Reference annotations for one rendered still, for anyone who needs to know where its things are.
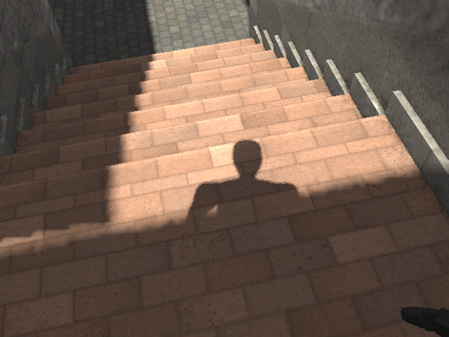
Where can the stairs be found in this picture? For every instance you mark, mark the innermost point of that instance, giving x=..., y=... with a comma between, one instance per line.
x=148, y=106

